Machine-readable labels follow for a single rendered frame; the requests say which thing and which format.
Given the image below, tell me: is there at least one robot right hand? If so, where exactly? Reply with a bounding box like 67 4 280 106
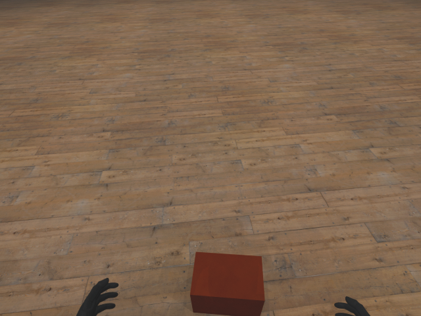
334 296 370 316

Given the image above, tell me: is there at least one robot left hand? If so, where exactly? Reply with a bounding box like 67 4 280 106
76 278 118 316

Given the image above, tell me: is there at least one carton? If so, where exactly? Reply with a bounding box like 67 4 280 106
190 252 265 316

